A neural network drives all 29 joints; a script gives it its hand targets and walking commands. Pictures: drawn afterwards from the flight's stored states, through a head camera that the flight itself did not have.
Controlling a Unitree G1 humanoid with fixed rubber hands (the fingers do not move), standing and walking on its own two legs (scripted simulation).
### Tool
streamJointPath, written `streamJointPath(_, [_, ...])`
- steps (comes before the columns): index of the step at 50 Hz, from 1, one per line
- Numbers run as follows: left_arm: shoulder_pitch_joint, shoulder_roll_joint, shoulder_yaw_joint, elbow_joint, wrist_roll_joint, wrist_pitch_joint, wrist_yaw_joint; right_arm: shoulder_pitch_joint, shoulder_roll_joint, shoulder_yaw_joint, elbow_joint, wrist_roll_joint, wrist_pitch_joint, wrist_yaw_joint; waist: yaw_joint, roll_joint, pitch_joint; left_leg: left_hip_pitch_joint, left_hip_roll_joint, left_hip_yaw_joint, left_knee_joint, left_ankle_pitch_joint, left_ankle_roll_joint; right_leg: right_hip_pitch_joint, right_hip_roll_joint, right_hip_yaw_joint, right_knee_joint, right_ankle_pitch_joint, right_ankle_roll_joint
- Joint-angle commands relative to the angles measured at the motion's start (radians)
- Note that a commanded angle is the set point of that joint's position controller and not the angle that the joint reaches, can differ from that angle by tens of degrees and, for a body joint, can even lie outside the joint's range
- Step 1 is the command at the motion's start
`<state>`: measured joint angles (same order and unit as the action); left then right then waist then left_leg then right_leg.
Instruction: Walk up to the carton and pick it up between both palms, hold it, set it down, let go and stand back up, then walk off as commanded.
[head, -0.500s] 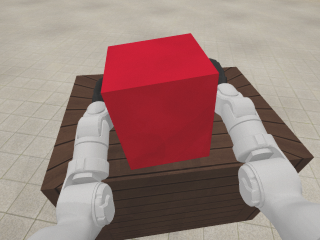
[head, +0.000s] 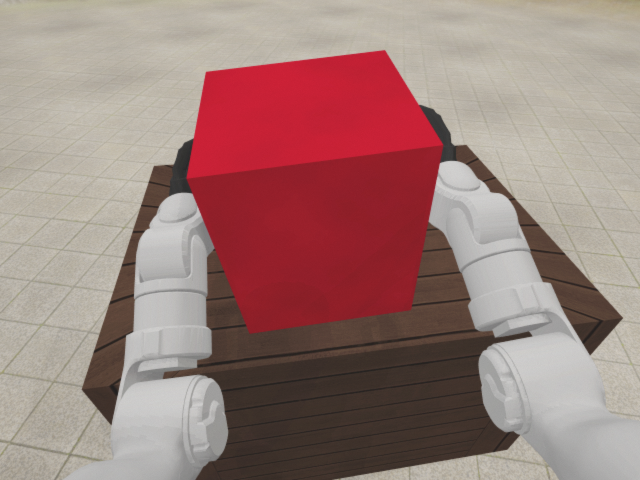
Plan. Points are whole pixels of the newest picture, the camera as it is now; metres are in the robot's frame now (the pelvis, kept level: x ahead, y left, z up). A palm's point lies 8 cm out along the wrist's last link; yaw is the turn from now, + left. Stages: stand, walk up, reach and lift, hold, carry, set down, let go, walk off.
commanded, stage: hold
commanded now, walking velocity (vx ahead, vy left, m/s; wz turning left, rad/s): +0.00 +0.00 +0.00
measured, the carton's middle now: (314, 197) +0.38 +0.01 +0.20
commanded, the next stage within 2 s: none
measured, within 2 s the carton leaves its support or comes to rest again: neither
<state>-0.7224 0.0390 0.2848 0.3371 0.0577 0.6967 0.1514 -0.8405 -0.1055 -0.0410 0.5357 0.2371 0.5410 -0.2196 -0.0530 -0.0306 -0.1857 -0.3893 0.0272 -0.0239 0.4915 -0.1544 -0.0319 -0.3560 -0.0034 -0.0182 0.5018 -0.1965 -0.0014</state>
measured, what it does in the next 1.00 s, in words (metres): stands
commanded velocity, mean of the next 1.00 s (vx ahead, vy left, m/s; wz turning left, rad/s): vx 0.00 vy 0.00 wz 0.00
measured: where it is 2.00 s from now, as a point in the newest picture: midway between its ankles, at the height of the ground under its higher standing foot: outside the picture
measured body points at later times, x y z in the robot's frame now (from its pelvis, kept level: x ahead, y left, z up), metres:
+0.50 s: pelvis +0.00 +0.00 +0.00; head -0.06 +0.02 +0.45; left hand +0.39 +0.16 +0.20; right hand +0.40 -0.14 +0.23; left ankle +0.06 +0.13 -0.73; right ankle +0.04 -0.12 -0.73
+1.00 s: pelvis +0.00 +0.00 +0.00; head -0.05 +0.02 +0.45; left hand +0.40 +0.16 +0.20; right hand +0.40 -0.14 +0.23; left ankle +0.06 +0.13 -0.73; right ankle +0.04 -0.12 -0.73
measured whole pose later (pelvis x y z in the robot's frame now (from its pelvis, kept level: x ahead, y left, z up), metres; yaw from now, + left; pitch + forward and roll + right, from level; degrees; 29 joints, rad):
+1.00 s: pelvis +0.00 +0.00 +0.00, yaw +0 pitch +3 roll +0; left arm -0.73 0.04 0.28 0.33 0.06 0.77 0.15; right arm -0.84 -0.11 -0.05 0.53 0.24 0.62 -0.22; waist -0.06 -0.03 -0.21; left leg -0.39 0.03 -0.03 0.49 -0.16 -0.03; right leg -0.36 0.00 -0.02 0.50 -0.20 0.00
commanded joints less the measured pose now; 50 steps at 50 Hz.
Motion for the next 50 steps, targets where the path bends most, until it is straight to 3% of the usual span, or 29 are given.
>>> streamJointPath(1, [-1.009, -0.604, -0.459, -0.162, -0.101, -0.069, -0.216, -0.778, 0.716, 0.268, -0.121, 0.133, 0.001, 0.123, -0.047, 0.118, -0.359, 0.285, -0.077, -0.011, -0.176, -0.134, -0.010, 0.186, 0.046, 0.029, -0.225, -0.041, 0.046])
streamJointPath(4, [-0.984, -0.605, -0.445, -0.094, -0.092, -0.069, -0.221, -0.850, 0.719, 0.283, -0.131, 0.135, -0.015, 0.123, -0.024, 0.107, -0.386, 0.260, -0.089, 0.011, -0.165, -0.104, -0.002, 0.229, 0.050, 0.033, -0.222, -0.007, 0.043])
streamJointPath(7, [-1.129, -0.624, -0.495, -0.262, -0.152, -0.096, -0.204, -0.924, 0.780, 0.342, -0.277, 0.194, -0.026, 0.133, 0.004, 0.110, -0.566, 0.302, -0.087, -0.004, -0.138, -0.029, 0.003, 0.252, 0.062, 0.034, -0.196, 0.063, 0.048])
streamJointPath(9, [-1.149, -0.671, -0.572, -0.320, -0.216, -0.104, -0.189, -0.968, 0.821, 0.382, -0.406, 0.222, -0.036, 0.123, -0.022, 0.113, -0.672, 0.339, -0.096, -0.006, -0.099, 0.039, 0.001, 0.260, 0.060, 0.042, -0.186, 0.157, 0.052])
streamJointPath(10, [-1.192, -0.654, -0.582, -0.358, -0.212, -0.102, -0.181, -0.916, 0.811, 0.355, -0.336, 0.206, -0.019, 0.123, -0.035, 0.148, -0.634, 0.342, -0.091, -0.014, -0.101, 0.050, -0.013, 0.251, 0.062, 0.044, -0.180, 0.167, 0.041])
streamJointPath(12, [-1.180, -0.697, -0.619, -0.404, -0.233, -0.096, -0.172, -0.938, 0.807, 0.367, -0.424, 0.232, -0.028, 0.128, -0.028, 0.181, -0.712, 0.383, -0.083, -0.025, -0.087, 0.075, -0.025, 0.243, 0.069, 0.047, -0.173, 0.180, 0.036])
streamJointPath(13, [-1.111, -0.681, -0.578, -0.296, -0.212, -0.081, -0.170, -0.918, 0.759, 0.339, -0.353, 0.212, -0.012, 0.129, -0.026, 0.149, -0.586, 0.344, -0.076, -0.028, -0.103, 0.014, -0.024, 0.206, 0.074, 0.036, -0.191, 0.104, 0.030])
streamJointPath(15, [-1.098, -0.660, -0.564, -0.303, -0.201, -0.063, -0.174, -0.865, 0.748, 0.326, -0.303, 0.204, 0.003, 0.130, -0.034, 0.178, -0.582, 0.349, -0.083, -0.022, -0.108, -0.011, -0.019, 0.189, 0.063, 0.030, -0.199, 0.091, 0.037])
streamJointPath(16, [-1.066, -0.646, -0.536, -0.280, -0.181, -0.057, -0.181, -0.855, 0.764, 0.336, -0.307, 0.196, 0.005, 0.124, -0.035, 0.119, -0.543, 0.328, -0.082, -0.013, -0.113, 0.006, -0.012, 0.235, 0.068, 0.030, -0.202, 0.121, 0.038])
streamJointPath(18, [-1.101, -0.672, -0.565, -0.289, -0.173, -0.051, -0.178, -0.868, 0.753, 0.317, -0.256, 0.200, 0.005, 0.129, -0.043, 0.181, -0.564, 0.342, -0.077, -0.015, -0.114, 0.001, -0.024, 0.206, 0.069, 0.028, -0.191, 0.094, 0.036])
streamJointPath(23, [-1.019, -0.656, -0.514, -0.244, -0.139, -0.044, -0.194, -0.824, 0.729, 0.309, -0.218, 0.188, 0.017, 0.126, -0.038, 0.126, -0.444, 0.329, -0.068, -0.024, -0.130, 0.022, -0.025, 0.224, 0.069, 0.022, -0.197, 0.102, 0.039])
streamJointPath(24, [-1.024, -0.655, -0.530, -0.227, -0.144, -0.035, -0.200, -0.816, 0.717, 0.299, -0.190, 0.190, 0.020, 0.121, -0.055, 0.154, -0.434, 0.322, -0.072, -0.016, -0.130, 0.016, -0.031, 0.233, 0.068, 0.024, -0.202, 0.103, 0.030])
streamJointPath(26, [-1.076, -0.660, -0.522, -0.253, -0.129, -0.041, -0.199, -0.910, 0.738, 0.310, -0.255, 0.196, -0.001, 0.125, -0.016, 0.169, -0.476, 0.320, -0.078, -0.010, -0.127, -0.018, -0.019, 0.212, 0.063, 0.020, -0.198, 0.056, 0.035])
streamJointPath(27, [-1.032, -0.638, -0.502, -0.209, -0.133, -0.036, -0.206, -0.900, 0.733, 0.316, -0.272, 0.192, 0.006, 0.120, -0.017, 0.116, -0.455, 0.310, -0.083, -0.002, -0.127, -0.013, -0.006, 0.237, 0.063, 0.023, -0.205, 0.075, 0.044])
streamJointPath(28, [-1.113, -0.677, -0.593, -0.374, -0.193, -0.063, -0.196, -0.892, 0.789, 0.374, -0.364, 0.215, -0.005, 0.120, -0.034, 0.150, -0.639, 0.370, -0.082, -0.010, -0.093, 0.100, -0.018, 0.276, 0.071, 0.028, -0.173, 0.205, 0.050])
streamJointPath(29, [-1.037, -0.668, -0.584, -0.333, -0.187, -0.055, -0.195, -0.863, 0.766, 0.377, -0.385, 0.221, 0.002, 0.110, -0.050, 0.139, -0.619, 0.376, -0.087, -0.018, -0.091, 0.102, -0.025, 0.294, 0.068, 0.036, -0.177, 0.246, 0.049])
streamJointPath(30, [-1.026, -0.652, -0.552, -0.277, -0.167, -0.045, -0.192, -0.883, 0.761, 0.362, -0.355, 0.225, 0.017, 0.111, -0.027, 0.127, -0.558, 0.344, -0.083, -0.022, -0.090, 0.067, -0.017, 0.281, 0.070, 0.037, -0.180, 0.209, 0.043])
streamJointPath(32, [-1.067, -0.680, -0.600, -0.340, -0.206, -0.057, -0.190, -0.905, 0.770, 0.364, -0.410, 0.225, 0.006, 0.109, -0.048, 0.138, -0.625, 0.356, -0.087, -0.023, -0.079, 0.108, -0.023, 0.288, 0.070, 0.036, -0.170, 0.253, 0.046])
streamJointPath(33, [-1.071, -0.684, -0.580, -0.312, -0.202, -0.050, -0.192, -0.892, 0.768, 0.357, -0.392, 0.221, 0.012, 0.108, -0.046, 0.145, -0.594, 0.328, -0.088, -0.021, -0.088, 0.091, -0.022, 0.286, 0.074, 0.039, -0.177, 0.241, 0.038])
streamJointPath(34, [-1.079, -0.696, -0.629, -0.400, -0.217, -0.046, -0.187, -0.848, 0.749, 0.361, -0.395, 0.230, 0.016, 0.105, -0.082, 0.195, -0.655, 0.392, -0.083, -0.032, -0.073, 0.137, -0.045, 0.270, 0.072, 0.041, -0.166, 0.279, 0.041])
streamJointPath(38, [-0.993, -0.654, -0.541, -0.283, -0.150, -0.018, -0.190, -0.868, 0.728, 0.343, -0.346, 0.213, 0.030, 0.108, -0.028, 0.140, -0.523, 0.323, -0.082, -0.020, -0.096, 0.061, -0.025, 0.277, 0.073, 0.033, -0.182, 0.192, 0.040])
streamJointPath(41, [-1.012, -0.661, -0.575, -0.304, -0.158, -0.021, -0.199, -0.800, 0.724, 0.342, -0.299, 0.207, 0.039, 0.105, -0.058, 0.157, -0.521, 0.372, -0.079, -0.016, -0.098, 0.078, -0.026, 0.250, 0.069, 0.028, -0.185, 0.203, 0.045])
streamJointPath(43, [-0.999, -0.655, -0.567, -0.289, -0.161, -0.019, -0.205, -0.839, 0.719, 0.352, -0.329, 0.209, 0.026, 0.104, -0.048, 0.146, -0.540, 0.362, -0.083, -0.010, -0.100, 0.083, -0.027, 0.273, 0.070, 0.037, -0.186, 0.225, 0.047])
streamJointPath(44, [-1.024, -0.677, -0.583, -0.333, -0.170, -0.020, -0.199, -0.837, 0.719, 0.344, -0.312, 0.218, 0.030, 0.103, -0.065, 0.181, -0.567, 0.377, -0.077, -0.026, -0.090, 0.099, -0.037, 0.261, 0.072, 0.039, -0.180, 0.222, 0.039])
streamJointPath(46, [-1.016, -0.659, -0.542, -0.261, -0.141, -0.022, -0.201, -0.840, 0.724, 0.330, -0.279, 0.205, 0.034, 0.115, -0.041, 0.142, -0.481, 0.322, -0.075, -0.025, -0.109, 0.013, -0.022, 0.257, 0.071, 0.031, -0.191, 0.133, 0.038])
streamJointPath(47, [-1.076, -0.681, -0.573, -0.333, -0.160, -0.033, -0.197, -0.865, 0.750, 0.340, -0.290, 0.208, 0.024, 0.120, -0.044, 0.183, -0.553, 0.351, -0.074, -0.018, -0.108, 0.058, -0.026, 0.246, 0.072, 0.029, -0.180, 0.166, 0.042])
streamJointPath(48, [-1.039, -0.646, -0.552, -0.321, -0.150, -0.027, -0.201, -0.873, 0.766, 0.361, -0.336, 0.211, 0.023, 0.114, -0.027, 0.139, -0.563, 0.341, -0.079, -0.010, -0.104, 0.048, -0.016, 0.272, 0.068, 0.031, -0.181, 0.175, 0.046])
streamJointPath(49, [-1.043, -0.674, -0.590, -0.334, -0.162, -0.029, -0.197, -0.838, 0.736, 0.339, -0.298, 0.211, 0.031, 0.118, -0.050, 0.200, -0.539, 0.348, -0.075, -0.026, -0.102, 0.074, -0.033, 0.251, 0.071, 0.025, -0.171, 0.191, 0.036])
streamJointPath(50, [-1.087, -0.669, -0.582, -0.313, -0.171, -0.029, -0.197, -0.884, 0.740, 0.327, -0.302, 0.205, 0.026, 0.120, -0.047, 0.177, -0.534, 0.340, -0.074, -0.023, -0.111, 0.020, -0.027, 0.236, 0.070, 0.029, -0.187, 0.140, 0.033])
